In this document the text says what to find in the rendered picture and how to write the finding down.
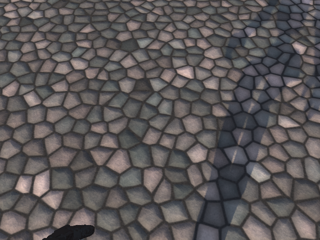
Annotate robot left hand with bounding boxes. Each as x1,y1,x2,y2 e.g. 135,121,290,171
42,224,95,240

